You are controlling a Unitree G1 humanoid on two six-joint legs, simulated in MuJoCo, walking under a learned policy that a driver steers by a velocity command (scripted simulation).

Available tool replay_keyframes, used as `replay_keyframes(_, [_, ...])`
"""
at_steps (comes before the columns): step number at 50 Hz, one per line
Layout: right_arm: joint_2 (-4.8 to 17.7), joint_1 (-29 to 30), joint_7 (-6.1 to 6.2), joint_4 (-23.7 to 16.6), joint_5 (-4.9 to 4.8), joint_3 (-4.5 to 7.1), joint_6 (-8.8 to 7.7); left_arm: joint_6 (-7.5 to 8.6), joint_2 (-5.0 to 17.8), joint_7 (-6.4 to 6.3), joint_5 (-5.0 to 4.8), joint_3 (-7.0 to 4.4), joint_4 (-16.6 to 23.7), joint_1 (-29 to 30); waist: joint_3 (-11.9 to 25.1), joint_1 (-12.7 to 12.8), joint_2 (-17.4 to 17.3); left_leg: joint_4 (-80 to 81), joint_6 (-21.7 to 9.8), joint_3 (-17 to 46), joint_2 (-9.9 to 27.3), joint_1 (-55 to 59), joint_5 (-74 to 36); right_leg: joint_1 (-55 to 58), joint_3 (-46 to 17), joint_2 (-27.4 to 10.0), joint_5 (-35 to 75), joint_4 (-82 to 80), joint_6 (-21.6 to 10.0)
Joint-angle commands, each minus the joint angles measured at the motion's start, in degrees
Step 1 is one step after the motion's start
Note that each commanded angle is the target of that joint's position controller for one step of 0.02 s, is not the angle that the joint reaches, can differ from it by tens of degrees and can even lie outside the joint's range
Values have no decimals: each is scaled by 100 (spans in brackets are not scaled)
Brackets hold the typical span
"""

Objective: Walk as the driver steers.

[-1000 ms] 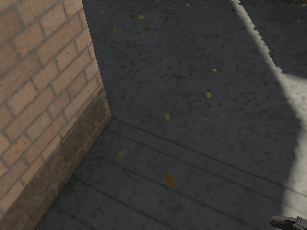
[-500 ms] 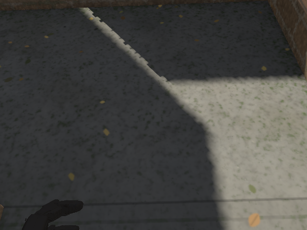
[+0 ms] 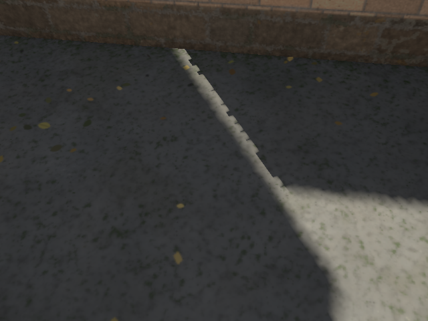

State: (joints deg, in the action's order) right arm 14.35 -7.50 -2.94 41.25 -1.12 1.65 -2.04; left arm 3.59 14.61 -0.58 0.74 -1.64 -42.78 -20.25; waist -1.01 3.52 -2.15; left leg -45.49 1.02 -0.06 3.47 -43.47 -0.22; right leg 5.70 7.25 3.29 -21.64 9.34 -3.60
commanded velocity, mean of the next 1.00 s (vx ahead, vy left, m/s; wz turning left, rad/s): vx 0.50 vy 0.00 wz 0.41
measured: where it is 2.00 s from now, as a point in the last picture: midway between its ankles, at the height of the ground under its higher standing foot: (182, 158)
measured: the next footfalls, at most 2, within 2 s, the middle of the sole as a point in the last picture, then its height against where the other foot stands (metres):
left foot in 0.10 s outside the picture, level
right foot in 0.56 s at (265, 296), level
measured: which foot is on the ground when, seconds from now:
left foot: up 0.00-0.08, down 0.10-0.56, up 0.58-1.00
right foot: down 0.00-0.12, up 0.14-0.54, down 0.56-1.00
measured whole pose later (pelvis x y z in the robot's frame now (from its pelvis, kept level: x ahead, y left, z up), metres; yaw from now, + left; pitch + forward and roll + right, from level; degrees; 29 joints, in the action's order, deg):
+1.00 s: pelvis +0.56 +0.08 +0.03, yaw +26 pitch +2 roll -2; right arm 14.0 -2.4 -2.0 34.7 -1.1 1.4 -3.5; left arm 4.4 15.9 0.3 -1.5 -2.5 -49.4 -23.4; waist -1.7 6.8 -2.6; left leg -33.5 -0.9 1.1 3.1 -33.6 1.7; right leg 1.9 2.8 1.1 -17.0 13.5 -0.3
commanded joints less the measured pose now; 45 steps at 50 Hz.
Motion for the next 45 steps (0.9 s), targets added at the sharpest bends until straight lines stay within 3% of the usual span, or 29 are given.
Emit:
replay_keyframes(1, [212,1083,-181,-841,-13,3,-160,-89,1038,-100,-21,-270,141,-177,-379,142,615,516,-251,-559,-219,-166,619,263,-16,-1762,4891,380,-402])
replay_keyframes(3, [476,635,-207,-835,-10,125,-124,-174,1225,-196,-24,-300,170,-90,177,-212,1057,497,-516,-926,-678,745,1264,417,169,-1785,7391,1355,-350])
replay_keyframes(4, [726,-46,-191,-738,-39,242,-106,-219,1348,-241,-32,-325,191,28,572,-621,1213,643,-702,-914,-857,1611,1420,265,216,-1777,8029,2233,-308])
replay_keyframes(5, [1119,-1038,-120,-569,-66,435,-100,-214,1381,-271,-79,-321,240,152,1089,-1191,993,1211,-970,-615,-943,3177,997,-429,306,-1594,7476,3494,-153])
replay_keyframes(6, [1660,-1823,10,-455,-98,597,-34,-88,999,-238,80,-180,383,-123,1742,-1288,-3,1191,-1471,1113,157,5254,1158,-2190,171,-1216,4175,5271,63])
replay_keyframes(7, [1827,-1742,57,-557,-134,620,-87,135,366,-55,82,35,613,-464,2585,-787,-1108,2131,-2739,4757,1578,6946,2614,-4526,-720,132,-849,7341,419])
replay_keyframes(8, [1356,-1784,105,-537,-12,505,-130,380,918,97,-137,-96,719,392,2475,-1272,-370,2916,-2461,5038,1511,6713,3244,-5165,-1693,-125,-515,7737,248])
replay_keyframes(9, [1114,-1484,142,-546,56,426,-173,478,962,146,-339,-108,955,897,1434,-1128,-85,2958,-2135,4097,1333,5860,2921,-5414,-1591,-398,-81,7483,164])
replay_keyframes(10, [980,-1099,126,-586,40,369,-207,519,849,122,-235,-66,1016,1008,778,-765,562,3057,-1956,3394,1088,4792,2134,-5188,-1493,-641,156,6909,139])
replay_keyframes(11, [847,-803,115,-636,51,337,-245,495,821,71,-101,-98,952,882,547,-485,548,3163,-1849,2847,806,4132,1674,-4804,-1468,-825,352,6389,187])
replay_keyframes(12, [772,-597,126,-710,96,307,-252,423,827,65,-78,-112,906,718,360,-279,322,3306,-1832,2498,588,3637,1395,-4466,-1431,-907,459,6208,252])
replay_keyframes(13, [747,-487,141,-714,70,309,-252,352,823,50,-42,-122,870,632,243,-185,211,3405,-1844,2279,465,3343,1155,-4367,-1338,-942,500,5989,351])
replay_keyframes(15, [845,-541,193,-628,15,329,-265,245,715,17,49,-91,868,650,98,-133,143,3435,-1828,1820,333,2808,493,-4265,-1108,-934,614,5454,568])
replay_keyframes(17, [1042,-645,267,-554,16,387,-243,214,536,-2,74,-9,1003,1092,-34,-260,20,3439,-1698,1443,128,2374,331,-4102,-919,-834,1182,4565,743])
replay_keyframes(20, [1215,-930,322,-454,-44,453,-168,233,388,60,-13,67,1123,1852,24,-631,-221,3302,-1442,1301,-41,2328,748,-3541,-872,-524,2171,3039,862])
replay_keyframes(23, [1273,-1160,344,-389,-109,484,-99,296,616,142,-138,-27,1163,2142,155,-747,-367,2951,-1311,1743,202,2904,1176,-3343,-1093,-409,2318,2309,840])
replay_keyframes(26, [1219,-1013,393,-418,-65,489,-61,379,927,153,-188,-209,1038,1790,327,-463,-597,2386,-1063,2223,448,3356,1315,-2844,-1248,-439,1845,2067,619])
replay_keyframes(27, [1119,-940,386,-452,-39,465,-45,400,999,128,-183,-285,921,1370,444,-219,-626,2042,-940,2218,339,3262,1121,-2269,-1149,-403,1622,1950,483])
replay_keyframes(28, [797,-915,374,-515,18,350,-44,413,1229,95,-152,-408,779,671,891,123,-527,1073,-713,1940,8,3074,867,-1286,-1252,-666,1521,1878,257])
replay_keyframes(29, [304,-1171,358,-620,166,187,-39,389,1524,52,-74,-467,709,-143,1761,300,452,-747,-490,1382,-441,2318,2269,184,-2409,-1759,754,1783,-78])
replay_keyframes(30, [243,-1828,350,-844,-116,146,-100,319,1827,141,53,-522,547,-174,1870,-207,2722,-2377,-301,878,-881,291,3433,1089,-5472,-2711,-1242,681,-932])
replay_keyframes(31, [809,-1767,376,-608,-190,253,-105,302,1235,178,-23,-400,657,137,1203,-88,1693,-3060,-222,1101,-541,-180,2952,561,-5533,-2626,-2225,330,-914])
replay_keyframes(32, [982,-1209,345,-665,-123,299,-96,252,944,157,-58,-323,656,289,615,-10,1095,-3181,-197,884,-363,-262,2466,-12,-4474,-2412,-1537,437,-774])
replay_keyframes(33, [904,-895,330,-686,-45,273,-106,238,789,138,9,-266,645,441,345,-46,630,-2939,-179,820,-224,-80,2083,-537,-3618,-2081,-544,492,-714])
replay_keyframes(34, [807,-691,316,-749,20,273,-130,239,680,127,34,-239,564,507,139,-93,625,-2601,-178,829,-99,-13,1864,-825,-3104,-1841,151,457,-727])
replay_keyframes(35, [720,-685,282,-756,13,261,-135,263,633,109,56,-216,508,522,85,-182,774,-2361,-181,798,11,214,1724,-1039,-2724,-1690,646,379,-698])
replay_keyframes(37, [573,-715,259,-730,18,229,-119,296,631,112,-40,-224,356,419,130,-260,852,-2047,-150,630,31,370,1700,-1130,-2359,-1619,1323,246,-811])
replay_keyframes(41, [359,-114,262,-901,103,102,-162,275,896,60,-140,-283,85,287,-39,-167,646,-682,-30,361,165,179,948,-1012,-1805,-1649,2287,-23,-915])
replay_keyframes(45, [294,573,175,-1009,34,62,-228,222,1064,57,-192,-298,-156,65,-168,83,693,703,-44,72,26,805,-24,-1108,-1228,-1454,2387,-99,-723])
